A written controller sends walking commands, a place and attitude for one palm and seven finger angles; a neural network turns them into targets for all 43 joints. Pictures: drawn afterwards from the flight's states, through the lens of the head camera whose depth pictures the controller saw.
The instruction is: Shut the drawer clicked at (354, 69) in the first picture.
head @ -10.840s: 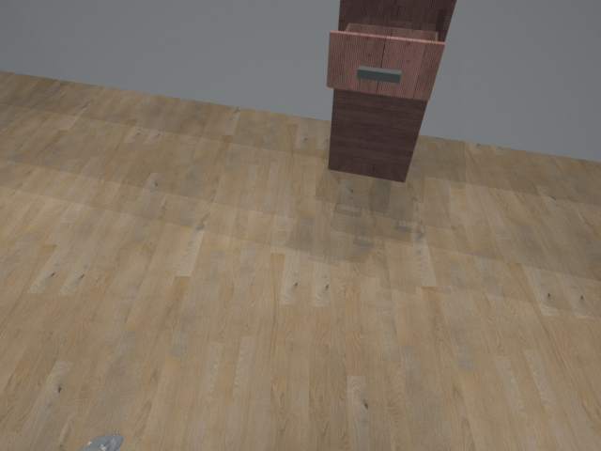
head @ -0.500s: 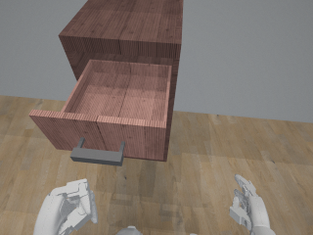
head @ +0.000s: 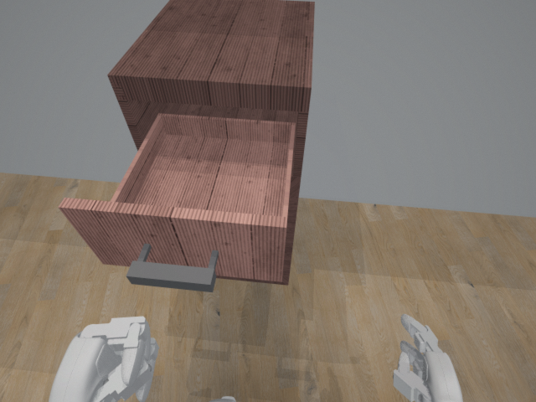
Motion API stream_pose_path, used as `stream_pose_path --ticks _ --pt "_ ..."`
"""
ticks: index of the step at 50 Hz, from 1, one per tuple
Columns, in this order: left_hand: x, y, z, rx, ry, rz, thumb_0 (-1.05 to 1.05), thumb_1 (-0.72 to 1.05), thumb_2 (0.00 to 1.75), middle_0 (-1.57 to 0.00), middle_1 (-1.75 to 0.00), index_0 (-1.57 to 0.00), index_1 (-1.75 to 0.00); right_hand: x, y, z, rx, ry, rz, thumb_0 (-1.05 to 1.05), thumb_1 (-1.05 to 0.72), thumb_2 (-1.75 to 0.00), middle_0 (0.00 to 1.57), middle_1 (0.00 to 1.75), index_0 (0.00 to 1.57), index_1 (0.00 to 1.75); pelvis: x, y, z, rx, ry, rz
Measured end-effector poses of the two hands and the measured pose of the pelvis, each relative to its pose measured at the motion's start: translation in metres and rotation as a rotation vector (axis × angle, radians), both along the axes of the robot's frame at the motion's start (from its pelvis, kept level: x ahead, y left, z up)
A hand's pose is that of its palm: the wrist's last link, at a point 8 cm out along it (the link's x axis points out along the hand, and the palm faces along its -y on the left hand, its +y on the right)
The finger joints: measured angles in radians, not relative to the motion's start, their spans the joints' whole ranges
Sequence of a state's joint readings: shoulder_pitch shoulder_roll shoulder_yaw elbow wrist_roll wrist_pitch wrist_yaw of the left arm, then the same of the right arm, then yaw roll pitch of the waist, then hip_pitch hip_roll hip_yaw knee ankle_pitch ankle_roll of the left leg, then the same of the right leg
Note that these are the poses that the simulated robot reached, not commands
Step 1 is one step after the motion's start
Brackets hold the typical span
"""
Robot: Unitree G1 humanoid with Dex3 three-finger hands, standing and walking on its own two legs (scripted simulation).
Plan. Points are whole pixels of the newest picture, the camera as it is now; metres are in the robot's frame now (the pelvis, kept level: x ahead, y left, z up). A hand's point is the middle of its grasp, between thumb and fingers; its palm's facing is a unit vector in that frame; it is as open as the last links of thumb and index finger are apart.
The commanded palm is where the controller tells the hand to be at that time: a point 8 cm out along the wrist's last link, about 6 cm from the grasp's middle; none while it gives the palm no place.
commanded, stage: raise the hand and make a fist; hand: left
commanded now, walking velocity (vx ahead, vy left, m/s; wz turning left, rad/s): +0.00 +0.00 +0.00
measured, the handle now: (176, 264) +0.33 +0.18 -0.01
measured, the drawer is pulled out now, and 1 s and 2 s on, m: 0.29 0.29 0.29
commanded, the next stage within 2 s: bring the fist close to the handle in 0.20 s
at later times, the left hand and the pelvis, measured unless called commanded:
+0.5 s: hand (149, 375) +0.15 +0.15 +0.07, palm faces -0.02 -1.00 -0.04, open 3.2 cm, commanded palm +0.12 +0.21 +0.07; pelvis -0.01 -0.01 -0.01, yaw +0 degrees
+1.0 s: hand (178, 348) +0.19 +0.14 +0.02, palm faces -0.05 -1.00 -0.03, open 3.2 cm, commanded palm +0.17 +0.20 +0.02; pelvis -0.01 -0.01 -0.03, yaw +0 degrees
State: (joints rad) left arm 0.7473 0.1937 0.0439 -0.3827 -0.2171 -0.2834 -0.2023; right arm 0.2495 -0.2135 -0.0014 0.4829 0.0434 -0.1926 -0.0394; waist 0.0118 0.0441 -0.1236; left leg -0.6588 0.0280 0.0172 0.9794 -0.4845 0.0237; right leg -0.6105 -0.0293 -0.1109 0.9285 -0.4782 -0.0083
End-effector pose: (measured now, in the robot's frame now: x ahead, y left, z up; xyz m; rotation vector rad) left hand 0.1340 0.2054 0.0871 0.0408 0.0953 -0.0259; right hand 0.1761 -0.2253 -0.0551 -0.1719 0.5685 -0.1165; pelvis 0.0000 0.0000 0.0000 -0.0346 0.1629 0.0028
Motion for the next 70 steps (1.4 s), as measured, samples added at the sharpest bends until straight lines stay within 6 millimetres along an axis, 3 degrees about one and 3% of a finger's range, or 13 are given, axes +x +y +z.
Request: stream_pose_path --ticks 7,18,24,45,70 --pt "-0.005 0.002 0.002 0.009 -0.018 0.015 0.01 0.90 0.90 -1.39 -1.60 -1.39 -1.60 -0.001 -0.005 0.001 -0.010 -0.012 -0.003 0.01 -0.91 -0.90 0.20 0.30 0.20 0.30 -0.002 -0.001 -0.001 0.000 -0.002 0.000" --pt "-0.008 0.001 0.000 0.009 -0.022 0.012 0.01 0.90 0.90 -1.40 -1.60 -1.39 -1.60 0.006 0.003 0.002 0.012 -0.039 0.021 0.01 -0.91 -0.90 0.20 0.30 0.20 0.30 -0.005 -0.004 -0.002 -0.001 -0.004 0.003" --pt "-0.005 0.000 -0.011 -0.004 -0.017 0.012 0.01 0.90 0.90 -1.40 -1.60 -1.39 -1.60 0.006 0.003 -0.001 0.002 -0.034 0.038 0.01 -0.91 -0.90 0.20 0.30 0.20 0.30 -0.008 -0.005 -0.005 -0.001 0.006 0.007" --pt "0.034 -0.008 -0.052 -0.009 -0.024 -0.025 0.01 0.90 0.90 -1.39 -1.60 -1.39 -1.60 -0.020 -0.014 -0.036 -0.040 0.090 -0.006 0.01 -0.91 -0.90 0.20 0.30 0.20 0.30 -0.013 -0.006 -0.025 0.000 0.085 -0.006" --pt "0.072 -0.016 -0.098 -0.009 -0.028 -0.046 0.01 0.90 0.90 -1.39 -1.60 -1.39 -1.60 -0.022 -0.018 -0.074 -0.048 0.176 0.004 0.01 -0.91 -0.90 0.21 0.30 0.20 0.30 -0.017 -0.009 -0.053 0.000 0.179 -0.015"
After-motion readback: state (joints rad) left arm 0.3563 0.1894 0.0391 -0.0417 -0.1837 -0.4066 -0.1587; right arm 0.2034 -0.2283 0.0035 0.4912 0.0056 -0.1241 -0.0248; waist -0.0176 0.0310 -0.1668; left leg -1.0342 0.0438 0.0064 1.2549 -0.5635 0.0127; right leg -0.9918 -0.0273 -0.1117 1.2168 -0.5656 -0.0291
